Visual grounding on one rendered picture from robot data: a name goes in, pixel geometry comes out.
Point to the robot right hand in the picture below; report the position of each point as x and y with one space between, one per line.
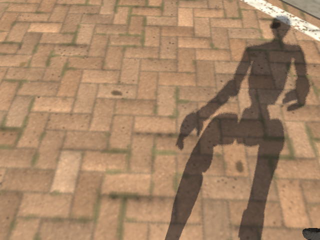
311 233

